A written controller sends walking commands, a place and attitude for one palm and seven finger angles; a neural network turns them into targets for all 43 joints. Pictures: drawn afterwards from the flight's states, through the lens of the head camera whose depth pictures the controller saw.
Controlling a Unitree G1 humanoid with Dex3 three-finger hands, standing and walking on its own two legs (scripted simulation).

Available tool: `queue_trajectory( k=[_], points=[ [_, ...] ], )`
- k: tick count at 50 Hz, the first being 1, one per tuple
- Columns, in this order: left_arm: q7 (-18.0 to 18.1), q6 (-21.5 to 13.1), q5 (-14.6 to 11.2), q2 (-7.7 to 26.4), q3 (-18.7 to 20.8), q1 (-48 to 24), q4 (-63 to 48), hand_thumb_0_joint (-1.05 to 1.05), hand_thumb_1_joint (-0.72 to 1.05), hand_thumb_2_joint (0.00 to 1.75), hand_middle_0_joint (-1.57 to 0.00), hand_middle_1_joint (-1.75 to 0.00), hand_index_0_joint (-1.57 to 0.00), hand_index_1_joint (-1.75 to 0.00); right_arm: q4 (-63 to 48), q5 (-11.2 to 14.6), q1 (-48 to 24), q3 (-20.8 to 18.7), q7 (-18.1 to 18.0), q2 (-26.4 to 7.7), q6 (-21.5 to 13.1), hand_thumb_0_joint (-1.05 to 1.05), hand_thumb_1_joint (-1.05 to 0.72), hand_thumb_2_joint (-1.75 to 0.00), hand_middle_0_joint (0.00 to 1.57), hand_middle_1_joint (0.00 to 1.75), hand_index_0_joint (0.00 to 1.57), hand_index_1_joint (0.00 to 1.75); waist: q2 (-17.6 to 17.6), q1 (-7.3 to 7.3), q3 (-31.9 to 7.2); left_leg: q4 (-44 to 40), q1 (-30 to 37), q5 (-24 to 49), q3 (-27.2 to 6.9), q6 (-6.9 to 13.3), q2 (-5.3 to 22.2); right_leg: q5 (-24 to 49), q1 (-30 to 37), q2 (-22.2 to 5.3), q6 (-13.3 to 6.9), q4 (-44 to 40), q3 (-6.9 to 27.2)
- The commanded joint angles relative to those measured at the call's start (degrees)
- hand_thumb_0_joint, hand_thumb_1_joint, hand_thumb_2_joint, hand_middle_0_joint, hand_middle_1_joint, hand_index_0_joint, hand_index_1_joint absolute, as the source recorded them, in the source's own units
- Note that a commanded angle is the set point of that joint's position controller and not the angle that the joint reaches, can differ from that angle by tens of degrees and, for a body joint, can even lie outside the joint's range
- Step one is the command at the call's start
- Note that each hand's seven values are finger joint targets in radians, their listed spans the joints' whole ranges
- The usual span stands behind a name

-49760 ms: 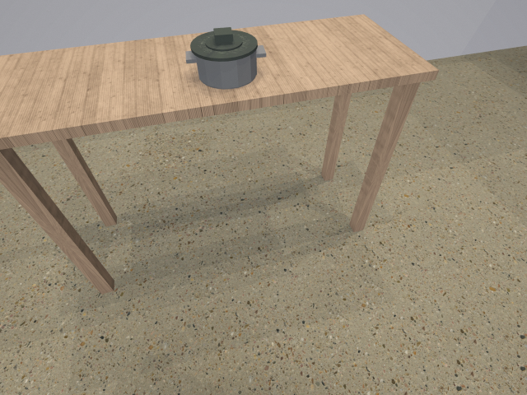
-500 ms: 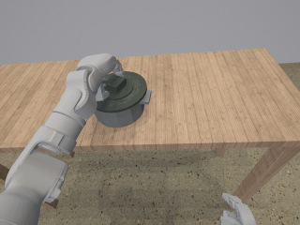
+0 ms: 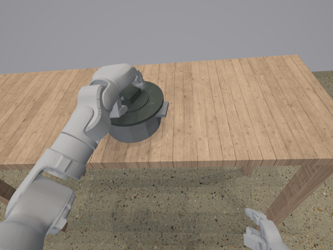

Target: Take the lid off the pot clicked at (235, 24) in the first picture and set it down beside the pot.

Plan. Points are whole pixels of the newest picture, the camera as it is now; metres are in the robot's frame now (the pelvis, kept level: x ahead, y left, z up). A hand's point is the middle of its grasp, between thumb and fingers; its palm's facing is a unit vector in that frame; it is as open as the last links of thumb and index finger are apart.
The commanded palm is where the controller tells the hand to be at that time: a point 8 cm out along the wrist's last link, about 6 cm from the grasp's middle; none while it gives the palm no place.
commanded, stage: close the fingers and squeeze the knob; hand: left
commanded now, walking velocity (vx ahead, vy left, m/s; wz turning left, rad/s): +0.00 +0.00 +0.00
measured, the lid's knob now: (128, 94) +0.46 +0.11 +0.15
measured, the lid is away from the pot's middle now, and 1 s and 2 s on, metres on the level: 0.01 0.01 0.01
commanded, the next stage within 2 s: lift the lid straight up in 1.26 s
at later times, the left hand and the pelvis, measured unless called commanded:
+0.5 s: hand (121, 95) +0.43 +0.12 +0.17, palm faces -0.22 -0.07 -0.97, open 9.0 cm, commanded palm +0.40 +0.13 +0.24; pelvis +0.00 +0.00 +0.00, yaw +0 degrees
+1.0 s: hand (122, 98) +0.42 +0.12 +0.17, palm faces -0.20 -0.09 -0.98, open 8.2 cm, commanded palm +0.39 +0.13 +0.24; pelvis +0.00 +0.00 +0.00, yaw +0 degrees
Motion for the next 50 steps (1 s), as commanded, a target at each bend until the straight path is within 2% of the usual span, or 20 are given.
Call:
queue_trajectory(
  k=[1,2,6,8,12,13,17,18,21,23,25,28,32,35,37,40,42,44,47,50],
  points=[
    [2.3,-0.2,1.7,11.4,7.7,-25.1,-6.8,0.00,-0.39,1.67,-0.86,-0.08,-0.86,-0.08,-8.6,0.6,-8.0,-1.1,-0.2,-5.0,-2.3,0.00,-0.90,-0.90,0.20,0.30,0.20,0.30,-9.2,-0.04,-19.5,-0.1,9.6,15.0,0.4,2.1,-0.8,23.9,4.2,2.0,-1.5,-1.9,-1.2],
    [2.3,-0.3,0.5,9.8,7.0,-25.0,-7.8,0.00,-0.28,1.37,-0.82,-0.08,-0.82,-0.08,-8.6,0.6,-7.8,-1.7,-0.3,-5.6,-2.0,0.00,-0.90,-0.90,0.20,0.30,0.20,0.30,-9.4,-0.81,-18.4,0.1,9.5,13.9,0.4,2.3,-0.7,23.1,3.1,1.8,-1.7,-2.7,-1.3],
    [2.5,0.2,1.9,12.2,7.7,-28.2,-4.7,0.00,-0.24,1.35,-0.85,-0.08,-0.85,-0.08,-8.0,0.7,-7.5,-1.0,-1.2,-5.3,-2.1,0.00,-0.90,-0.90,0.20,0.30,0.20,0.30,-9.7,-0.50,-17.7,-0.7,8.9,11.1,0.4,2.3,-0.9,20.2,2.6,2.0,-1.5,-2.9,-1.2],
    [2.8,-0.2,2.6,15.3,9.9,-29.8,-6.6,0.00,-0.21,1.35,-0.86,-0.08,-0.86,-0.08,-8.4,0.4,-7.5,-0.9,-1.4,-5.1,-2.4,0.00,-0.90,-0.90,0.20,0.30,0.20,0.30,-8.4,-0.03,-21.3,-0.6,9.4,11.8,0.5,2.4,-1.1,21.2,5.0,1.7,-1.4,-2.4,-0.4],
    [2.5,-0.4,1.2,10.4,6.2,-30.5,-8.1,0.00,-0.16,1.33,-0.89,-0.08,-0.89,-0.08,-8.7,0.6,-7.4,-1.6,-1.2,-5.3,-2.5,0.00,-0.90,-0.90,0.20,0.30,0.20,0.30,-5.9,-1.14,-22.1,0.3,11.4,13.7,-0.1,2.5,-0.8,22.0,3.5,1.8,-1.9,-2.4,-0.9],
    [2.4,-0.3,2.1,10.7,6.1,-31.1,-8.9,0.00,-0.15,1.32,-0.88,-0.13,-0.88,-0.13,-8.8,0.5,-7.3,-1.4,-0.9,-4.7,-2.8,0.00,-0.90,-0.90,0.20,0.30,0.20,0.30,-5.7,-0.62,-23.7,0.2,12.1,14.7,-0.1,2.5,-1.0,22.7,4.4,2.0,-1.8,-2.0,-0.7],
    [2.0,0.2,0.9,12.1,8.3,-27.6,-2.4,0.00,-0.09,1.29,-0.78,-0.40,-0.78,-0.40,-7.8,0.7,-6.2,-1.6,-1.2,-6.2,-2.2,0.00,-0.90,-0.90,0.20,0.30,0.20,0.30,-9.4,-1.18,-18.3,0.0,8.6,11.4,0.2,2.6,-1.0,21.8,3.0,1.9,-1.6,-3.1,-1.1],
    [2.0,0.2,2.2,14.3,9.3,-28.9,-1.5,0.00,-0.08,1.28,-0.78,-0.44,-0.78,-0.44,-7.6,0.7,-6.2,-1.1,-1.5,-5.6,-2.4,0.00,-0.90,-0.90,0.20,0.30,0.20,0.30,-10.5,-0.63,-19.0,-0.7,8.0,10.2,0.6,2.5,-1.1,20.8,4.1,1.9,-1.2,-3.0,-0.6],
    [1.9,-0.1,2.1,14.0,8.4,-32.6,-3.1,0.00,-0.04,1.26,-0.76,-0.53,-0.76,-0.53,-7.6,0.7,-6.4,-1.2,-2.1,-5.7,-2.8,0.00,-0.90,-0.90,0.20,0.30,0.20,0.30,-9.5,-0.89,-19.8,-0.6,9.0,11.2,0.5,2.8,-1.2,22.2,4.4,1.7,-1.1,-3.0,-0.3],
    [1.8,-0.5,2.2,12.0,7.1,-31.5,-5.4,0.00,-0.01,1.24,-0.75,-0.58,-0.75,-0.58,-8.4,0.5,-6.2,-1.4,-1.5,-5.3,-3.2,0.00,-0.90,-0.90,0.20,0.30,0.20,0.30,-7.2,-0.63,-22.7,-0.2,11.1,14.3,0.0,2.7,-1.2,23.8,4.9,1.9,-1.5,-2.1,-0.5],
    [1.4,0.1,1.7,9.0,5.4,-27.9,-2.5,0.00,0.01,1.22,-0.75,-0.63,-0.75,-0.63,-8.1,0.8,-6.2,-1.5,-1.1,-5.4,-2.9,0.00,-0.90,-0.90,0.20,0.30,0.20,0.30,-7.7,-0.85,-20.5,0.1,11.0,14.9,0.1,2.6,-1.0,23.8,3.3,2.0,-1.5,-2.3,-1.0],
    [1.4,-0.4,1.9,14.7,10.1,-28.4,-5.7,0.00,0.06,1.19,-0.75,-0.68,-0.75,-0.68,-8.7,0.5,-6.1,-1.6,-0.9,-5.8,-2.9,0.00,-0.90,-0.90,0.20,0.30,0.20,0.30,-9.2,-0.04,-22.8,-0.1,10.4,14.9,0.1,2.7,-1.1,24.9,6.3,2.0,-1.4,-2.1,-0.6],
    [1.2,-0.4,0.4,9.7,6.5,-29.1,-7.8,0.00,0.11,1.14,-0.75,-0.75,-0.75,-0.75,-8.7,0.6,-6.0,-2.1,-0.9,-6.0,-3.0,0.00,-0.90,-0.90,0.20,0.30,0.20,0.30,-8.1,-1.12,-21.1,0.3,11.6,16.9,-0.2,3.0,-1.0,26.0,4.2,1.9,-1.7,-2.6,-1.2],
    [1.3,-0.3,1.6,13.1,9.0,-27.7,-8.6,0.00,0.11,1.20,-0.78,-0.68,-0.79,-0.68,-8.8,0.6,-6.4,-1.7,-0.5,-5.5,-3.3,0.00,-0.90,-0.90,0.20,0.30,0.20,0.30,-8.2,0.01,-22.7,0.5,12.2,19.3,-0.4,2.7,-1.0,27.7,5.8,2.1,-1.6,-1.5,-0.9],
    [1.2,-0.5,0.4,11.1,8.3,-24.1,-8.8,0.00,0.13,1.22,-0.80,-0.67,-0.80,-0.67,-9.3,0.5,-6.7,-2.0,-0.2,-5.9,-3.0,0.00,-0.90,-0.90,0.20,0.30,0.20,0.30,-7.8,-0.27,-21.9,0.9,11.9,20.5,-0.5,2.8,-0.9,28.3,5.5,2.0,-1.7,-1.9,-1.1],
    [1.4,-0.3,1.5,12.8,8.8,-27.1,-10.6,0.00,0.16,1.23,-0.82,-0.68,-0.81,-0.67,-9.1,0.6,-7.2,-1.8,-0.3,-5.3,-2.9,0.00,-0.90,-0.90,0.20,0.30,0.20,0.30,-9.4,-0.07,-21.8,0.4,11.9,18.2,-0.1,2.6,-0.8,26.8,5.3,2.1,-1.5,-1.8,-1.0],
    [1.6,-0.4,0.3,11.3,8.1,-25.3,-11.3,0.00,0.19,1.23,-0.83,-0.69,-0.82,-0.68,-9.4,0.6,-7.4,-2.1,-0.1,-5.8,-2.6,0.00,-0.90,-0.90,0.20,0.30,0.20,0.30,-7.6,-0.47,-21.3,0.6,12.1,18.6,-0.3,2.6,-0.7,26.1,4.6,2.1,-1.8,-2.1,-1.4],
    [1.8,-0.2,1.6,13.0,9.1,-26.4,-11.0,0.00,0.22,1.24,-0.85,-0.70,-0.82,-0.68,-9.1,0.5,-7.5,-1.8,-0.2,-5.3,-2.6,0.00,-0.90,-0.90,0.20,0.30,0.20,0.30,-7.4,0.04,-21.9,0.4,12.3,18.9,-0.3,2.4,-0.6,26.0,5.0,2.3,-1.8,-1.7,-1.1],
    [2.0,0.1,0.5,11.5,8.3,-24.5,-10.0,0.00,0.26,1.24,-0.87,-0.71,-0.82,-0.68,-9.1,0.6,-7.5,-1.9,-0.1,-5.8,-2.1,0.00,-0.90,-0.90,0.20,0.30,0.20,0.30,-7.8,-0.46,-20.4,0.5,11.4,17.3,-0.3,2.4,-0.4,24.7,3.9,2.2,-1.9,-2.2,-1.5],
    [2.3,0.3,1.9,10.9,6.9,-28.1,-12.4,0.00,0.29,1.25,-0.89,-0.72,-0.83,-0.69,-9.2,0.7,-8.0,-1.5,0.0,-5.0,-2.2,0.00,-0.90,-0.90,0.20,0.30,0.20,0.30,-6.3,-0.25,-22.9,0.6,13.3,20.0,-0.5,2.2,-0.4,25.5,3.9,2.3,-1.9,-1.4,-1.4]
  ],
)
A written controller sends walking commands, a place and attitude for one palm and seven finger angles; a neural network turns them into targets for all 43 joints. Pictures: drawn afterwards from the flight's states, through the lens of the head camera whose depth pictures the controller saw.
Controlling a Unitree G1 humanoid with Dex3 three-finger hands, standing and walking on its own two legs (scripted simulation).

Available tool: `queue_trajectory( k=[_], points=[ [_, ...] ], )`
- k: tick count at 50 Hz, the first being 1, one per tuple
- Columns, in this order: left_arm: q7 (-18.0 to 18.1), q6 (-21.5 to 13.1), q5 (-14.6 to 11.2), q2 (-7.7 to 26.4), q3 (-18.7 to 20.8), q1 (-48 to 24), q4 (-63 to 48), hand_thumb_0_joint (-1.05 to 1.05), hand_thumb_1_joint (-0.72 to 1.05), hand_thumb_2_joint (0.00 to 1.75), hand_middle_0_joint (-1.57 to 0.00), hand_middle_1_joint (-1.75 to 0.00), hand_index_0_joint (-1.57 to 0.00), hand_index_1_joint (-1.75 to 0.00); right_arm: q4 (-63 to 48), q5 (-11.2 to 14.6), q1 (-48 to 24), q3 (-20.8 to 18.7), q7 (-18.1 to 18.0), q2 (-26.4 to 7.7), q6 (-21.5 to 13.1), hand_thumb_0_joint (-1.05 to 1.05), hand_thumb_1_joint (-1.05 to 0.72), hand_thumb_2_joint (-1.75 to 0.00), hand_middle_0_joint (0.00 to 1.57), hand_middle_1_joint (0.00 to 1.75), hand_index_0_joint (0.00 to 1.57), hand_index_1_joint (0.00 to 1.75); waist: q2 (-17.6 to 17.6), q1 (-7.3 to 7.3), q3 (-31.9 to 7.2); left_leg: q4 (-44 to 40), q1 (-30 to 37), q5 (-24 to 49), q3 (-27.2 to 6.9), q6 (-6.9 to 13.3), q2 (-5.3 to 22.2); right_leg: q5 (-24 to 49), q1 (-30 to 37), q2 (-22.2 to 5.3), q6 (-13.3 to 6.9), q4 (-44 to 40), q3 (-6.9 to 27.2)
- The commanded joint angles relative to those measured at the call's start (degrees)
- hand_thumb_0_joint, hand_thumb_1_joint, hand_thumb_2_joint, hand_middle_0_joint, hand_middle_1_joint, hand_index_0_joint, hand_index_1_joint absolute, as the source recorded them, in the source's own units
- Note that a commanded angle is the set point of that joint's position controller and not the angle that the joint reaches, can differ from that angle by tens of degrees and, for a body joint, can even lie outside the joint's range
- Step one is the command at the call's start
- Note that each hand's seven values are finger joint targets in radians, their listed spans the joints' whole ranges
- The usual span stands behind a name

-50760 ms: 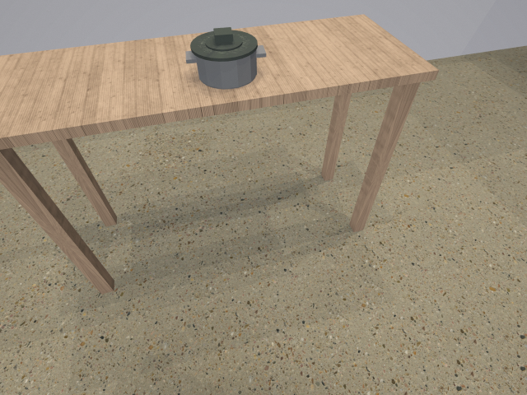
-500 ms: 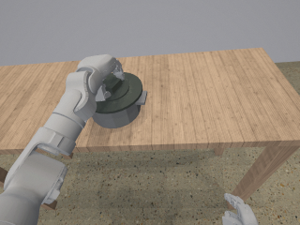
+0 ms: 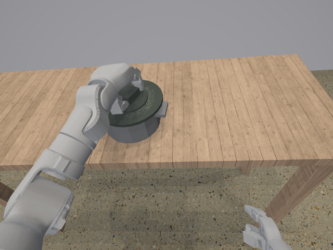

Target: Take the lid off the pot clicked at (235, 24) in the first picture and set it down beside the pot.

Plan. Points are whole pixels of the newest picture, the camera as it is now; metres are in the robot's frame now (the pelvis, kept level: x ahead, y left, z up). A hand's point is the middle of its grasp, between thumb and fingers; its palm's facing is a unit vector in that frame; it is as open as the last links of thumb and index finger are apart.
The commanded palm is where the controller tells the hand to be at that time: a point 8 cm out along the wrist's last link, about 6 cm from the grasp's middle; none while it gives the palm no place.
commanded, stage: close the fingers and squeeze the knob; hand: left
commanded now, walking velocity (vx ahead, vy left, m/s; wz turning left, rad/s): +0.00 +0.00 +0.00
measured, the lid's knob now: (127, 93) +0.46 +0.11 +0.15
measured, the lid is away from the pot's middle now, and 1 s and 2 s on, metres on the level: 0.01 0.01 0.02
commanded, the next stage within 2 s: lift the lid straight up in 0.26 s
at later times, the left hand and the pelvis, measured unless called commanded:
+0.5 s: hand (120, 98) +0.41 +0.12 +0.18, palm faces -0.17 -0.05 -0.98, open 8.1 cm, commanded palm +0.38 +0.12 +0.25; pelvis +0.00 +0.00 +0.00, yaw +0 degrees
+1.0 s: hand (117, 83) +0.42 +0.12 +0.21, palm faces -0.17 -0.06 -0.98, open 8.1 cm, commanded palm +0.39 +0.13 +0.29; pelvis -0.01 +0.00 +0.00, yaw +0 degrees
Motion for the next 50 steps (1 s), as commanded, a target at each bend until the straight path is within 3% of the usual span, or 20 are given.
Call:
queue_trajectory(
  k=[1,3,6,12,13,17,23,27,28,31,32,33,35,36,37,40,42,43,47,50],
  points=[
    [2.4,-0.1,1.7,9.6,6.0,-28.2,-12.3,0.00,0.30,1.25,-0.90,-0.72,-0.83,-0.69,-8.8,0.4,-7.6,-1.7,0.2,-4.9,-2.3,0.00,-0.90,-0.90,0.20,0.30,0.20,0.30,-5.4,-0.05,-23.3,0.4,13.7,21.0,-1.0,2.0,-0.4,25.2,3.6,2.4,-2.1,-1.2,-1.7],
    [2.5,-0.2,1.8,9.4,6.1,-26.7,-12.6,0.00,0.32,1.25,-0.91,-0.73,-0.83,-0.69,-9.0,0.3,-7.4,-1.7,0.5,-4.6,-2.2,0.00,-0.90,-0.90,0.20,0.30,0.20,0.30,-5.9,0.12,-25.4,0.8,14.3,23.1,-1.2,2.0,-0.3,25.9,4.5,2.5,-2.1,-0.8,-1.6],
    [2.5,0.3,1.8,9.3,5.8,-27.2,-9.5,0.00,0.35,1.26,-0.92,-0.74,-0.85,-0.70,-8.3,0.5,-7.6,-1.4,0.3,-5.0,-1.7,0.00,-0.90,-0.90,0.20,0.30,0.20,0.30,-7.7,-0.22,-21.2,0.1,11.6,18.9,-0.7,1.7,-0.4,24.7,3.4,2.5,-2.0,-1.3,-2.0],
    [2.7,-0.3,0.4,10.9,8.1,-25.8,-13.7,0.00,0.41,1.26,-0.95,-0.75,-0.87,-0.71,-8.8,0.3,-7.7,-2.0,0.5,-5.5,-1.8,0.00,-0.90,-0.90,0.20,0.30,0.20,0.30,-6.0,0.10,-24.5,1.0,13.4,22.1,-1.1,2.1,-0.4,27.4,5.4,2.1,-2.3,-1.1,-1.5],
    [2.4,-0.2,1.4,8.5,5.3,-26.8,-13.9,0.00,0.42,1.26,-0.95,-0.75,-0.87,-0.71,-9.0,0.3,-8.0,-1.5,0.7,-4.3,-2.0,0.00,-0.90,-0.90,0.20,0.30,0.20,0.30,-6.8,0.14,-25.0,0.6,13.6,23.2,-1.1,2.0,-0.6,27.8,5.6,2.4,-2.0,-0.7,-1.6],
    [2.5,0.0,-0.1,9.1,6.8,-24.9,-13.9,0.00,0.45,1.26,-0.96,-0.75,-0.88,-0.72,-8.7,0.3,-8.0,-2.2,0.9,-5.4,-1.5,0.00,-0.90,-0.90,0.20,0.30,0.20,0.30,-6.9,-0.24,-22.5,0.9,13.0,21.3,-1.0,2.2,-0.4,26.8,4.3,2.1,-2.2,-1.6,-1.9],
    [2.0,-0.1,0.8,10.7,6.7,-28.5,-18.3,0.00,0.47,1.25,-0.96,-0.75,-0.88,-0.72,-9.0,0.3,-8.6,-1.7,1.0,-4.2,-2.1,0.00,-0.90,-0.90,0.20,0.30,0.20,0.30,-6.6,0.31,-26.1,0.7,14.2,23.6,-1.0,2.2,-0.8,29.3,7.0,2.3,-1.8,-0.8,-1.3],
    [1.9,0.4,-0.6,9.8,6.3,-29.8,-15.2,0.00,0.47,1.25,-0.96,-0.75,-0.88,-0.72,-8.3,0.5,-8.7,-2.0,0.5,-5.2,-2.0,0.00,-0.90,-0.90,0.20,0.30,0.20,0.30,-7.5,-0.70,-21.4,0.3,12.3,17.5,-0.7,2.4,-0.9,25.9,4.4,2.2,-2.0,-2.1,-1.7],
    [1.8,0.4,1.0,11.8,7.0,-33.2,-15.6,0.00,0.47,1.25,-0.96,-0.75,-0.88,-0.72,-7.9,0.3,-8.2,-1.4,0.2,-4.5,-2.3,0.00,-0.90,-0.90,0.20,0.30,0.20,0.30,-7.3,-0.22,-23.2,-0.5,12.9,17.6,-0.7,2.1,-1.0,25.5,5.4,2.4,-1.8,-1.8,-1.4],
    [1.6,0.6,0.7,10.5,5.3,-36.3,-15.6,0.00,0.47,1.25,-0.96,-0.75,-0.88,-0.72,-7.7,0.4,-8.6,-1.4,-0.1,-4.4,-2.9,0.00,-0.90,-0.90,0.20,0.30,0.20,0.30,-6.0,-0.46,-23.6,-0.2,14.0,18.3,-1.1,2.3,-1.3,26.0,5.0,2.5,-2.0,-1.9,-1.4],
    [1.7,0.0,-0.5,11.2,6.4,-36.2,-16.7,0.00,0.47,1.25,-0.96,-0.75,-0.88,-0.72,-7.9,0.4,-8.4,-1.8,0.0,-5.0,-3.1,0.00,-0.90,-0.90,0.20,0.30,0.20,0.30,-5.6,-0.86,-24.3,0.4,14.4,18.6,-1.5,2.5,-1.2,26.2,5.2,2.3,-2.2,-2.0,-1.4],
    [1.6,0.2,1.2,11.6,5.8,-38.5,-15.5,0.00,0.47,1.25,-0.96,-0.75,-0.88,-0.72,-7.4,0.3,-8.2,-1.3,-0.1,-4.2,-3.4,0.00,-0.90,-0.90,0.20,0.30,0.20,0.30,-5.4,-0.54,-25.8,-0.2,14.9,18.7,-1.3,2.2,-1.3,25.7,5.6,2.5,-2.0,-1.6,-1.2],
    [1.6,0.5,1.4,14.2,8.2,-39.2,-13.3,0.00,0.47,1.25,-0.96,-0.75,-0.88,-0.72,-6.7,0.2,-7.6,-1.3,-0.3,-4.7,-3.6,0.00,-0.90,-0.90,0.20,0.30,0.20,0.30,-6.2,-0.08,-25.2,-0.7,14.0,17.5,-1.5,2.1,-1.3,25.3,6.0,2.4,-2.0,-1.7,-1.3],
    [1.3,0.5,1.2,12.8,6.9,-39.3,-13.2,0.00,0.47,1.25,-0.96,-0.75,-0.88,-0.72,-7.0,0.2,-8.1,-1.3,-0.4,-4.5,-3.8,0.00,-0.90,-0.90,0.20,0.30,0.20,0.30,-5.7,-0.17,-24.7,-0.6,13.8,17.3,-1.2,2.3,-1.5,25.6,5.9,2.4,-2.0,-1.9,-1.1],
    [1.5,0.1,-0.1,14.9,9.9,-36.7,-11.7,0.00,0.47,1.25,-0.96,-0.75,-0.88,-0.72,-6.7,0.0,-7.2,-1.8,-0.4,-5.4,-3.7,0.00,-0.90,-0.90,0.20,0.30,0.20,0.30,-6.8,-0.17,-24.8,-0.1,13.3,17.0,-1.4,2.5,-1.3,25.9,6.4,2.1,-2.2,-2.1,-1.1],
    [1.0,0.5,1.7,15.4,9.8,-38.5,-7.8,0.00,0.47,1.25,-0.96,-0.75,-0.88,-0.72,-6.2,0.1,-7.2,-0.9,-0.9,-4.9,-3.8,0.00,-0.90,-0.90,0.20,0.30,0.20,0.30,-9.1,0.26,-22.3,-1.5,11.3,15.4,-0.7,2.2,-1.3,25.1,6.2,1.9,-1.7,-2.4,-1.0],
    [0.8,-0.3,0.3,15.9,11.0,-36.1,-9.4,0.00,0.47,1.25,-0.96,-0.75,-0.88,-0.72,-7.1,-0.1,-7.5,-1.4,-0.7,-5.6,-4.0,0.00,-0.90,-0.90,0.20,0.30,0.20,0.30,-7.5,0.53,-23.6,-0.7,11.5,16.4,-0.7,2.6,-1.4,26.6,7.5,1.5,-2.0,-2.5,-0.7],
    [0.7,-0.2,2.0,17.9,12.2,-36.0,-8.3,0.00,0.47,1.25,-0.96,-0.75,-0.88,-0.72,-7.1,-0.3,-7.6,-0.9,-0.8,-4.8,-4.2,0.00,-0.90,-0.90,0.20,0.30,0.20,0.30,-8.9,1.38,-24.9,-1.1,11.3,17.5,-0.5,2.3,-1.4,27.2,8.8,1.6,-1.8,-1.8,-0.4],
    [-0.3,-0.2,0.2,11.5,7.1,-36.6,-8.4,0.00,0.47,1.25,-0.96,-0.75,-0.88,-0.72,-7.7,0.3,-7.7,-1.6,-0.6,-5.4,-3.7,0.00,-0.90,-0.90,0.20,0.30,0.20,0.30,-7.7,-0.42,-21.1,-0.8,11.8,15.8,-0.4,2.6,-1.1,24.4,4.7,1.6,-2.0,-3.0,-1.3],
    [-0.4,0.2,2.0,16.7,10.3,-40.4,-9.3,0.00,0.47,1.25,-0.96,-0.75,-0.88,-0.72,-7.8,0.2,-7.9,-1.1,-0.9,-5.1,-4.2,0.00,-0.90,-0.90,0.20,0.30,0.20,0.30,-7.9,0.61,-23.1,-1.4,11.9,15.9,-0.5,2.4,-1.2,24.7,6.4,1.8,-1.8,-2.3,-0.8]
  ],
)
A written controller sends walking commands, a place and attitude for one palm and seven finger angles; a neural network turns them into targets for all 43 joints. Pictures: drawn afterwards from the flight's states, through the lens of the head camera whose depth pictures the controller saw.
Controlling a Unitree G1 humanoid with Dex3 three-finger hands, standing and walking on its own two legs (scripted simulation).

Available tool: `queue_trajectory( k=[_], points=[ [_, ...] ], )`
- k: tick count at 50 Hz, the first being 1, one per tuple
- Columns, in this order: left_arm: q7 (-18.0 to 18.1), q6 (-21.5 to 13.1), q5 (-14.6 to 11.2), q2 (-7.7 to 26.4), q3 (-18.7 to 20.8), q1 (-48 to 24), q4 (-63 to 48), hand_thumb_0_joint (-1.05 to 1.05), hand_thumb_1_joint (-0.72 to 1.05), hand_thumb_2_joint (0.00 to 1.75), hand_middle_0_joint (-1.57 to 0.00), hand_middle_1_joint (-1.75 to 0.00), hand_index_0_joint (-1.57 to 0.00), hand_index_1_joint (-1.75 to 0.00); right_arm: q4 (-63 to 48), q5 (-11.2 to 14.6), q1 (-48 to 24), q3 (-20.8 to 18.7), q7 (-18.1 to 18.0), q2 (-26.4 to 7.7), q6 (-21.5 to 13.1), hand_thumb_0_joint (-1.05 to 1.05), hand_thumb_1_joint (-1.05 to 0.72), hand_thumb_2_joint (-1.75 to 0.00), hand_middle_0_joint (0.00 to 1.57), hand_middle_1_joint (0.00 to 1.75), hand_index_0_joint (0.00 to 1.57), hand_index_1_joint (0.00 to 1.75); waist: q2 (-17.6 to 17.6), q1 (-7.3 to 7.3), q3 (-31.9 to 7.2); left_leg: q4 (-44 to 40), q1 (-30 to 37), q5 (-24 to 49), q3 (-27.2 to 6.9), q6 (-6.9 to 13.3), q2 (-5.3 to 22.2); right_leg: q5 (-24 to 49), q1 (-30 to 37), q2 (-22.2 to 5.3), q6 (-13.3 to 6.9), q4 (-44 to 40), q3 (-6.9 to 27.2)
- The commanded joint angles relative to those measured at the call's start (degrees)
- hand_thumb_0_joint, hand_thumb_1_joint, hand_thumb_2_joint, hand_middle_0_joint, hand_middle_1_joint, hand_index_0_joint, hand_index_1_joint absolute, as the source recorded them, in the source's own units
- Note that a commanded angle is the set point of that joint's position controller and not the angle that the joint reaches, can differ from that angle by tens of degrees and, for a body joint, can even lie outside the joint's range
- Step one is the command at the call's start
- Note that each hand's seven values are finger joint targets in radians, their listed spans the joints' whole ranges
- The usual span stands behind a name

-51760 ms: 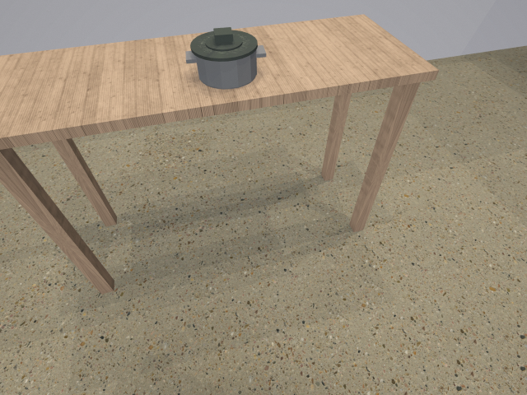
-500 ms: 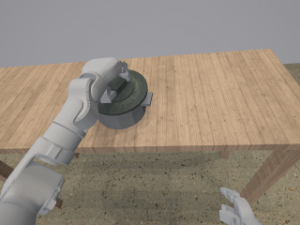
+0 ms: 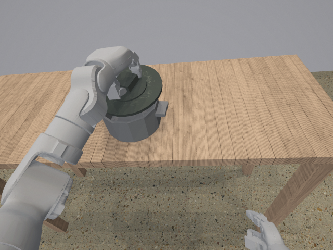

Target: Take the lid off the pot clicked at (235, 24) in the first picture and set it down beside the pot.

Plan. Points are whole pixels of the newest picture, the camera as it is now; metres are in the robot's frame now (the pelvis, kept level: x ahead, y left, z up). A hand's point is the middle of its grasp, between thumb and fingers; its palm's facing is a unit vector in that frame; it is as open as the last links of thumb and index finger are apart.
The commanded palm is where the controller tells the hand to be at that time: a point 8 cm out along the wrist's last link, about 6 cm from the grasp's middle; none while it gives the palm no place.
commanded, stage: lift the lid straight up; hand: left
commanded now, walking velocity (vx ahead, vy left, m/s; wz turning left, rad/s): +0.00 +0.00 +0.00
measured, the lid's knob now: (125, 81) +0.46 +0.11 +0.19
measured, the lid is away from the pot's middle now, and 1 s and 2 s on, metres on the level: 0.01 0.02 0.07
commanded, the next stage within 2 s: move the lid sideways beside the pot in 1.36 s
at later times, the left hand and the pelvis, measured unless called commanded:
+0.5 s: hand (113, 67) +0.43 +0.12 +0.25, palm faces -0.11 -0.05 -0.99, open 8.1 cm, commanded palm +0.40 +0.13 +0.33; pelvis +0.00 +0.00 +0.00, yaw +0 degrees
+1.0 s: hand (110, 48) +0.43 +0.11 +0.29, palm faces -0.06 -0.02 -1.00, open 8.1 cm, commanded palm +0.40 +0.13 +0.37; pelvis -0.01 +0.01 +0.00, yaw +0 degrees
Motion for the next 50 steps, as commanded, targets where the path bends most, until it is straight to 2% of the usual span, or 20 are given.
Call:
queue_trajectory(
  k=[1,6,8,11,15,17,23,25,27,32,33,36,37,38,41,42,43,45,47,50],
  points=[
    [2.9,-0.5,2.2,13.1,8.6,-35.8,-13.1,0.00,0.47,1.25,-0.96,-0.75,-0.88,-0.72,-9.5,0.5,-8.9,-1.5,-0.4,-4.6,-3.2,0.00,-0.90,-0.90,0.20,0.30,0.20,0.30,-7.3,-0.03,-23.4,-0.1,11.8,14.9,-0.1,2.7,-1.4,23.8,5.0,1.8,-1.6,-2.0,-0.6],
    [3.2,-0.7,2.2,13.9,9.0,-40.2,-12.7,0.00,0.47,1.25,-0.96,-0.75,-0.88,-0.72,-8.6,0.4,-7.4,-1.6,-0.6,-4.8,-4.3,0.00,-0.90,-0.90,0.20,0.30,0.20,0.30,-6.4,-0.16,-24.5,-0.7,13.2,14.3,-0.9,2.7,-1.3,21.8,4.4,2.3,-1.9,-2.3,-0.8],
    [3.5,-1.1,2.8,17.4,11.9,-39.5,-11.9,0.00,0.47,1.25,-0.96,-0.75,-0.88,-0.72,-8.6,0.3,-7.3,-1.4,-0.6,-4.8,-4.6,0.00,-0.90,-0.90,0.20,0.30,0.20,0.30,-7.3,0.56,-26.6,-0.9,12.7,15.3,-0.9,2.5,-1.2,22.4,6.5,2.0,-1.9,-1.8,-0.4],
    [2.8,-0.2,2.4,12.6,8.4,-37.6,-4.5,0.00,0.47,1.25,-0.96,-0.75,-0.88,-0.72,-7.7,0.5,-6.9,-1.3,-0.7,-5.2,-4.0,0.00,-0.90,-0.90,0.20,0.30,0.20,0.30,-10.0,-0.07,-20.2,-1.8,9.6,11.3,-0.2,2.5,-1.1,19.5,3.2,1.9,-1.6,-3.1,-1.0],
    [2.6,-0.9,3.1,15.8,10.8,-39.0,-9.4,0.00,0.47,1.25,-0.96,-0.75,-0.88,-0.72,-9.3,0.4,-8.2,-1.4,-0.7,-5.0,-4.6,0.00,-0.90,-0.90,0.20,0.30,0.20,0.30,-8.8,0.93,-25.6,-1.1,11.8,14.3,-0.2,2.6,-1.1,22.0,6.1,1.4,-1.8,-2.0,-0.3],
    [2.1,-0.8,1.3,11.7,8.3,-37.5,-9.0,0.00,0.47,1.25,-0.96,-0.75,-0.88,-0.72,-9.3,0.6,-7.7,-1.8,-0.3,-5.4,-4.3,0.00,-0.90,-0.90,0.20,0.30,0.20,0.30,-8.2,-0.18,-24.5,-0.4,12.3,15.6,-0.3,2.9,-1.0,23.0,5.3,1.6,-1.9,-2.8,-0.9],
    [1.8,-0.1,3.2,18.9,12.7,-41.5,-7.1,0.00,0.47,1.25,-0.96,-0.75,-0.88,-0.72,-8.4,0.4,-7.2,-1.1,-1.0,-5.3,-4.8,0.00,-0.90,-0.90,0.20,0.30,0.20,0.30,-9.4,0.51,-23.6,-1.4,10.7,13.3,0.0,2.8,-1.2,21.4,5.5,1.5,-1.6,-2.8,-0.3],
    [1.4,0.4,3.1,16.5,10.3,-42.7,-4.1,0.00,0.47,1.25,-0.96,-0.75,-0.88,-0.72,-8.3,0.7,-7.5,-0.9,-1.4,-5.2,-4.7,0.00,-0.90,-0.90,0.20,0.30,0.20,0.30,-10.0,-0.01,-20.1,-2.0,9.4,10.3,0.1,2.6,-1.1,18.6,3.1,1.4,-1.4,-3.3,-0.7],
    [1.1,-0.3,1.6,13.1,8.2,-43.4,-7.2,0.00,0.47,1.25,-0.96,-0.75,-0.88,-0.72,-8.9,0.8,-7.3,-1.5,-1.2,-5.5,-5.1,0.00,-0.90,-0.90,0.20,0.30,0.20,0.30,-7.9,-0.53,-22.9,-1.2,12.2,13.3,-0.4,3.0,-1.1,20.0,3.3,1.6,-1.8,-3.4,-1.0],
    [0.8,0.0,1.8,13.7,8.6,-44.3,-8.4,0.00,0.47,1.25,-0.96,-0.75,-0.88,-0.72,-8.7,0.7,-6.6,-1.8,-0.6,-5.6,-5.8,0.00,-0.90,-0.90,0.20,0.30,0.20,0.30,-6.3,-0.48,-26.9,-0.1,14.6,17.5,-1.2,2.9,-1.0,22.7,4.6,1.8,-2.1,-2.9,-0.9],
    [0.9,0.0,3.6,17.3,10.3,-48.6,-10.3,0.00,0.47,1.25,-0.96,-0.75,-0.88,-0.72,-8.5,0.6,-6.8,-1.4,-0.6,-5.0,-6.2,0.00,-0.90,-0.90,0.20,0.30,0.20,0.30,-6.8,0.15,-28.1,-0.9,14.4,16.6,-1.1,2.5,-1.0,22.1,5.3,1.9,-2.0,-2.3,-0.6],
    [0.3,0.6,3.4,15.6,9.2,-46.9,-5.5,0.00,0.47,1.25,-0.96,-0.75,-0.88,-0.72,-8.0,0.5,-7.0,-1.2,-0.9,-5.3,-6.0,0.00,-0.90,-0.90,0.20,0.30,0.20,0.30,-8.6,0.11,-23.3,-1.2,11.9,15.4,-0.6,2.8,-1.3,22.3,3.8,1.7,-2.0,-2.9,-0.8],
    [0.4,0.1,1.6,15.3,10.0,-44.9,-6.8,0.00,0.47,1.25,-0.96,-0.75,-0.88,-0.72,-8.2,0.7,-6.5,-1.6,-0.6,-6.0,-5.9,0.00,-0.90,-0.90,0.20,0.30,0.20,0.30,-8.0,-0.08,-24.4,-0.7,12.8,17.3,-1.0,2.8,-1.2,23.3,4.5,1.4,-2.2,-2.9,-1.1],
    [0.1,0.1,3.2,15.2,9.1,-47.1,-9.0,0.00,0.47,1.25,-0.96,-0.75,-0.88,-0.72,-8.7,0.6,-7.4,-1.2,-0.4,-5.0,-6.2,0.00,-0.90,-0.90,0.20,0.30,0.20,0.30,-7.6,0.51,-26.2,-1.1,13.5,18.6,-0.9,2.5,-1.1,23.7,5.1,1.6,-2.1,-2.2,-0.8],
    [-0.5,1.3,3.1,12.6,7.4,-45.3,-5.7,0.00,0.47,1.25,-0.96,-0.75,-0.88,-0.72,-8.4,0.6,-7.8,-1.3,-0.3,-5.1,-5.6,0.00,-0.90,-0.90,0.20,0.30,0.20,0.30,-8.9,0.20,-22.6,-1.2,12.4,16.6,-0.7,2.6,-1.0,21.7,2.8,1.7,-2.2,-2.9,-1.3],
    [-0.4,0.9,1.5,13.4,8.9,-42.8,-4.9,0.00,0.47,1.25,-0.96,-0.75,-0.88,-0.72,-8.3,0.8,-6.9,-1.7,-0.2,-6.0,-5.2,0.00,-0.90,-0.90,0.20,0.30,0.20,0.30,-9.4,0.00,-22.8,-0.9,12.2,16.1,-0.8,2.7,-0.9,21.5,3.3,1.5,-2.2,-3.4,-1.4],
    [-0.2,1.1,3.8,16.8,10.4,-46.0,-5.1,0.00,0.47,1.25,-0.96,-0.75,-0.88,-0.72,-8.2,0.6,-7.2,-1.1,-0.4,-5.5,-5.4,0.00,-0.90,-0.90,0.20,0.30,0.20,0.30,-9.6,0.59,-23.8,-1.7,11.4,14.9,-0.4,2.4,-0.9,20.7,4.1,1.5,-2.0,-2.9,-1.1],
    [-0.3,1.2,4.0,17.1,10.2,-48.9,-5.8,0.00,0.47,1.25,-0.96,-0.75,-0.88,-0.72,-8.6,0.7,-7.9,-0.9,-0.9,-5.4,-5.5,0.00,-0.90,-0.90,0.20,0.30,0.20,0.30,-9.9,0.44,-23.5,-1.8,11.4,14.4,-0.3,2.5,-1.0,20.6,3.8,1.3,-2.0,-2.8,-1.0],
    [-0.5,0.4,1.5,11.6,6.2,-49.9,-8.9,0.00,0.47,1.25,-0.96,-0.75,-0.88,-0.72,-9.3,0.9,-7.7,-1.3,-0.5,-5.3,-5.7,0.00,-0.90,-0.90,0.20,0.30,0.20,0.30,-8.2,-0.53,-25.2,-0.9,13.7,16.9,-1.0,2.7,-1.0,21.0,3.3,1.4,-2.3,-3.0,-1.3],
    [-0.1,1.1,3.9,16.3,9.4,-52.6,-7.9,0.00,0.47,1.25,-0.96,-0.75,-0.88,-0.72,-8.7,0.6,-7.8,-1.1,-0.7,-4.9,-6.5,0.00,-0.90,-0.90,0.20,0.30,0.20,0.30,-7.2,0.48,-26.8,-1.2,14.3,17.4,-1.1,2.5,-0.9,20.9,3.9,1.6,-2.5,-2.3,-1.0]
  ],
)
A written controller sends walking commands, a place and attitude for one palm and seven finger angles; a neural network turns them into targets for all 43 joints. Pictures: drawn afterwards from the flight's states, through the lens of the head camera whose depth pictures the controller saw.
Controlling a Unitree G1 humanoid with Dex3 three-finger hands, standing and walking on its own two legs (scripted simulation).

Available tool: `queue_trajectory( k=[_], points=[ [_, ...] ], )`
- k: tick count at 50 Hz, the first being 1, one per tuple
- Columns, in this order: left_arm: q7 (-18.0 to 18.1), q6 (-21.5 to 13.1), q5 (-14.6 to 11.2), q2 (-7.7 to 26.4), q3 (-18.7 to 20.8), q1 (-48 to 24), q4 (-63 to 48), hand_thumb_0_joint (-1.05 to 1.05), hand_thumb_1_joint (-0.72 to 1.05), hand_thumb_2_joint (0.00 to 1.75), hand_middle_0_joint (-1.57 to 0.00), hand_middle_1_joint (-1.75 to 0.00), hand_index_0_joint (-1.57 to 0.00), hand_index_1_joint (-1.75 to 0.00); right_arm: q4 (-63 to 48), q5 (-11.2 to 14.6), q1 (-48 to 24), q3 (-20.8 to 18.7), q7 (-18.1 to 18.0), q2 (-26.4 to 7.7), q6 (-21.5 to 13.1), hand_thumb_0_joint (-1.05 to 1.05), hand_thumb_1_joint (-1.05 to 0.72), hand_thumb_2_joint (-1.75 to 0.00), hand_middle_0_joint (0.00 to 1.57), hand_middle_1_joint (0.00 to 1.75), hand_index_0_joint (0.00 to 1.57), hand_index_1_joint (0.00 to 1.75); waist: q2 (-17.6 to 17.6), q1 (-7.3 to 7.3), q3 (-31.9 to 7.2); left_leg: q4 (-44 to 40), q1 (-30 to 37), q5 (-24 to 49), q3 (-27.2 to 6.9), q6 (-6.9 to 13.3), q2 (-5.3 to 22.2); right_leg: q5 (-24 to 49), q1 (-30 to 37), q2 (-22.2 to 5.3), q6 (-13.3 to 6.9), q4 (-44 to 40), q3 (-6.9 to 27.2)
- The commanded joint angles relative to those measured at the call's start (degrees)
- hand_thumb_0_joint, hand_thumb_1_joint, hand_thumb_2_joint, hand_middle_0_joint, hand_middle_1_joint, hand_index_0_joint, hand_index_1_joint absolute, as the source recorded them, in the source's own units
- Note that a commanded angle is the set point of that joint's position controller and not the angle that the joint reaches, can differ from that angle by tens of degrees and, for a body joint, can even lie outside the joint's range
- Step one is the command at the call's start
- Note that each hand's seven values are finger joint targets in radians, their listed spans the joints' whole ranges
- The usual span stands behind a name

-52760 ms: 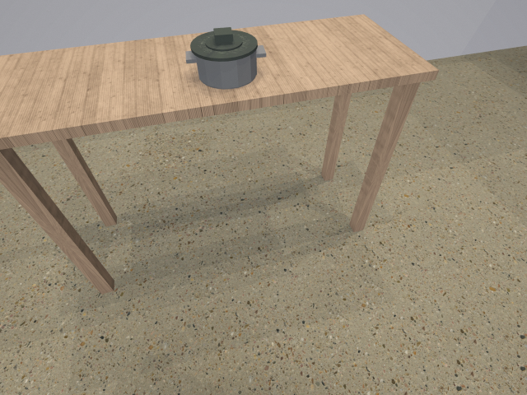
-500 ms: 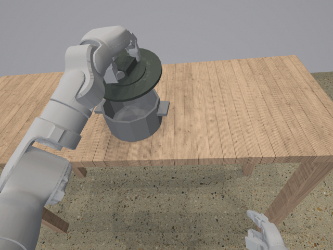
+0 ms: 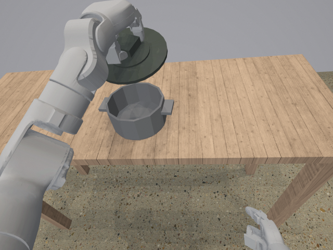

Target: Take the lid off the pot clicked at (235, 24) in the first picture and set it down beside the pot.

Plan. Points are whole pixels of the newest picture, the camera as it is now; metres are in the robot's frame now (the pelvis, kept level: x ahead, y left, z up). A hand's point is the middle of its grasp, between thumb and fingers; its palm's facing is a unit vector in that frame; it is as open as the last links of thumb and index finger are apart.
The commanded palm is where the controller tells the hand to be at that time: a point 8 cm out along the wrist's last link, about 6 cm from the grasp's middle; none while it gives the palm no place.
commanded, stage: lift the lid straight up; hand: left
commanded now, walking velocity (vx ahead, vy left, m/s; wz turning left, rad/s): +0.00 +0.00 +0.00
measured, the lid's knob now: (126, 44) +0.48 +0.09 +0.27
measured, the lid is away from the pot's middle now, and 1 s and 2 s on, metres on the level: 0.02 0.07 0.18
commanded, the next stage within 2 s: move the lid sideways beside the pot in 0.36 s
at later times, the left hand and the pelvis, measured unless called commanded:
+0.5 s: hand (117, 36) +0.44 +0.10 +0.31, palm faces -0.04 -0.03 -1.00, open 8.1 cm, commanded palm +0.40 +0.12 +0.38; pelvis +0.00 +0.00 +0.00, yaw +0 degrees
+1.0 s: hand (77, 44) +0.43 +0.18 +0.30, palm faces -0.08 -0.02 -1.00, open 8.1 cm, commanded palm +0.40 +0.18 +0.38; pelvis +0.00 +0.00 +0.00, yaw +1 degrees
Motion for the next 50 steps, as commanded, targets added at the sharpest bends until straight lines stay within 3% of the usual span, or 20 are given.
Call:
queue_trajectory(
  k=[1,2,3,7,8,12,13,17,20,22,25,27,28,31,37,38,42,43,47,50],
  points=[
    [4.2,0.2,3.0,15.1,10.7,-39.0,-10.1,0.00,0.47,1.25,-0.96,-0.75,-0.88,-0.72,-8.3,0.2,-7.6,-1.6,-0.3,-5.0,-3.2,0.00,-0.90,-0.90,0.20,0.30,0.20,0.30,-7.1,-0.15,-25.9,0.1,14.0,15.7,-1.1,1.6,0.0,20.1,4.5,2.7,-3.2,-1.7,-1.1],
    [4.3,-0.2,1.4,15.2,12.1,-35.8,-8.8,0.00,0.47,1.25,-0.96,-0.75,-0.88,-0.72,-8.2,0.1,-6.2,-1.9,-0.2,-5.8,-3.0,0.00,-0.90,-0.90,0.20,0.30,0.20,0.30,-8.4,-0.15,-26.2,0.5,13.6,16.2,-1.3,1.8,-0.1,20.8,5.3,2.4,-3.2,-2.3,-1.2],
    [4.3,-0.2,3.2,18.1,13.1,-39.3,-10.2,0.00,0.47,1.25,-0.96,-0.75,-0.88,-0.72,-8.3,0.2,-7.2,-1.4,-0.2,-5.2,-3.3,0.00,-0.90,-0.90,0.20,0.30,0.20,0.30,-8.5,0.38,-27.1,-0.4,12.9,15.2,-0.9,1.4,0.0,20.4,6.2,2.3,-3.0,-1.7,-0.8],
    [3.5,0.2,1.1,10.2,8.1,-35.7,-6.1,0.00,0.47,1.25,-0.96,-0.75,-0.88,-0.72,-8.5,0.6,-7.2,-1.7,-0.2,-5.5,-2.9,0.00,-0.90,-0.90,0.20,0.30,0.20,0.30,-9.3,-0.62,-22.7,-0.3,12.6,14.2,-0.7,1.7,0.1,18.9,3.0,2.2,-3.1,-2.8,-1.6],
    [3.7,0.2,2.9,14.5,10.7,-38.5,-7.9,0.00,0.47,1.25,-0.96,-0.75,-0.88,-0.72,-8.3,0.3,-7.2,-1.5,-0.3,-5.1,-3.4,0.00,-0.90,-0.90,0.20,0.30,0.20,0.30,-9.7,0.33,-25.6,-0.7,12.9,14.1,-0.7,1.5,0.1,18.9,4.7,2.2,-3.0,-2.1,-1.3],
    [3.0,0.8,1.6,10.4,8.8,-33.4,-7.0,0.00,0.47,1.25,-0.96,-0.75,-0.88,-0.72,-9.0,0.4,-7.3,-1.9,0.2,-5.7,-2.6,0.00,-0.90,-0.90,0.20,0.30,0.20,0.30,-9.7,-0.01,-25.0,0.5,13.4,17.1,-0.5,1.7,0.1,21.4,4.5,2.0,-3.1,-2.2,-1.4],
    [3.1,0.8,3.5,15.0,11.3,-35.7,-9.4,0.00,0.47,1.25,-0.96,-0.75,-0.88,-0.72,-9.2,0.3,-7.8,-1.6,0.2,-5.3,-2.8,0.00,-0.90,-0.90,0.20,0.30,0.20,0.30,-9.8,0.84,-27.5,0.0,13.0,17.1,-0.4,1.5,0.1,21.7,6.3,2.0,-3.0,-1.5,-1.0],
    [2.8,1.0,1.7,12.5,9.4,-35.5,-8.8,0.00,0.47,1.25,-0.96,-0.75,-0.88,-0.72,-9.5,0.7,-8.2,-1.6,0.0,-5.6,-2.4,0.00,-0.90,-0.90,0.20,0.30,0.20,0.30,-9.8,-0.20,-23.9,0.2,12.3,15.1,-0.3,1.8,0.0,20.5,4.6,2.0,-3.0,-2.3,-1.3],
    [2.7,1.2,3.2,16.4,11.5,-39.0,-11.1,0.00,0.47,1.25,-0.96,-0.75,-0.88,-0.72,-9.5,0.5,-8.8,-1.2,-0.5,-5.0,-3.1,0.00,-0.90,-0.90,0.20,0.30,0.20,0.30,-9.4,0.65,-25.3,-0.3,12.4,15.5,-0.2,1.9,-0.2,21.6,5.9,1.9,-2.9,-1.6,-0.7],
    [2.4,1.2,1.3,13.7,10.2,-36.1,-8.9,0.00,0.47,1.25,-0.96,-0.75,-0.88,-0.72,-9.2,0.5,-7.9,-1.5,-0.4,-5.6,-2.8,0.00,-0.90,-0.90,0.20,0.30,0.20,0.30,-9.6,-0.09,-24.1,0.1,12.5,15.3,-0.4,2.0,-0.2,21.2,5.1,2.0,-2.8,-2.6,-1.1],
    [2.8,1.7,4.2,17.9,12.6,-37.4,-7.0,0.00,0.47,1.25,-0.96,-0.75,-0.88,-0.72,-8.8,0.5,-8.5,-1.2,-0.8,-5.2,-3.1,0.00,-0.90,-0.90,0.20,0.30,0.20,0.30,-10.1,0.90,-23.8,-0.6,11.4,13.9,-0.1,1.8,0.0,19.5,5.2,2.0,-2.9,-1.8,-0.8],
    [2.7,1.3,2.6,15.3,11.3,-35.2,-7.4,0.00,0.47,1.25,-0.96,-0.75,-0.88,-0.72,-9.1,0.5,-7.8,-1.6,-0.6,-5.7,-2.9,0.00,-0.90,-0.90,0.20,0.30,0.20,0.30,-8.8,0.38,-24.1,0.0,12.2,14.4,-0.2,1.9,-0.2,19.7,5.0,2.0,-3.0,-2.5,-1.0],
    [2.8,1.5,4.7,19.3,13.4,-36.5,-5.9,0.00,0.47,1.25,-0.96,-0.75,-0.88,-0.72,-8.6,0.4,-7.7,-1.3,-0.9,-5.4,-3.1,0.00,-0.90,-0.90,0.20,0.30,0.20,0.30,-10.0,0.89,-24.7,-0.6,11.2,13.2,0.1,1.7,0.0,19.0,5.8,1.9,-2.8,-2.1,-0.6],
    [2.1,1.8,5.2,19.4,12.7,-35.4,-2.7,0.00,0.47,1.25,-0.96,-0.75,-0.88,-0.72,-8.6,0.3,-7.8,-1.0,-1.5,-5.7,-2.6,0.00,-0.90,-0.90,0.20,0.30,0.20,0.30,-11.4,0.74,-22.5,-1.0,9.2,10.9,0.5,1.9,-0.2,18.1,5.3,1.7,-2.4,-2.6,-0.5],
    [0.7,0.5,3.8,19.1,12.6,-33.2,-9.0,0.00,0.47,1.25,-0.96,-0.75,-0.88,-0.72,-10.2,0.7,-7.3,-1.8,-1.3,-6.1,-3.2,0.00,-0.90,-0.90,0.20,0.30,0.20,0.30,-8.0,0.07,-27.4,1.5,13.2,16.2,-0.1,2.6,-0.6,23.0,6.9,1.6,-2.5,-2.2,-0.1],
    [0.7,0.7,5.7,23.8,15.6,-35.3,-9.0,0.00,0.47,1.25,-0.96,-0.75,-0.88,-0.72,-9.7,0.6,-7.2,-1.6,-1.5,-5.7,-3.4,0.00,-0.90,-0.90,0.20,0.30,0.20,0.30,-9.0,0.78,-27.5,1.0,12.3,15.7,0.2,2.4,-0.5,23.0,7.3,1.7,-2.3,-1.8,0.1],
    [-1.1,0.8,3.7,18.2,10.4,-33.1,-3.6,0.00,0.47,1.25,-0.96,-0.75,-0.88,-0.72,-9.0,1.3,-6.2,-1.7,-1.7,-6.7,-2.5,0.00,-0.90,-0.90,0.20,0.30,0.20,0.30,-7.9,-1.31,-19.1,0.7,11.0,11.7,-0.2,2.4,-0.4,18.6,1.6,1.9,-2.4,-3.4,-1.4],
    [-0.8,0.6,5.3,21.9,12.6,-36.1,-6.0,0.00,0.47,1.25,-0.96,-0.75,-0.88,-0.72,-9.1,1.3,-6.0,-1.6,-1.8,-6.1,-3.0,0.00,-0.90,-0.90,0.20,0.30,0.20,0.30,-8.7,-0.51,-21.4,0.3,11.4,11.3,-0.3,2.3,-0.5,17.7,2.8,2.2,-2.2,-3.0,-0.9],
    [-1.1,-0.6,3.7,18.5,9.7,-35.4,-9.3,0.00,0.47,1.25,-0.96,-0.75,-0.88,-0.72,-9.8,1.2,-5.7,-1.9,-1.6,-6.5,-2.9,0.00,-0.90,-0.90,0.20,0.30,0.20,0.30,-3.6,-1.40,-24.0,1.7,14.8,15.3,-1.4,2.3,-0.5,19.0,2.1,2.4,-2.8,-2.6,-1.3],
    [-0.8,-0.8,5.6,23.0,12.9,-37.8,-8.7,0.00,0.47,1.25,-0.96,-0.75,-0.88,-0.72,-9.2,1.2,-5.4,-1.8,-1.9,-6.1,-3.1,0.00,-0.90,-0.90,0.20,0.30,0.20,0.30,-4.3,-0.93,-24.7,1.1,14.4,13.9,-1.5,2.1,-0.5,17.1,2.3,2.9,-2.9,-2.2,-1.4]
  ],
)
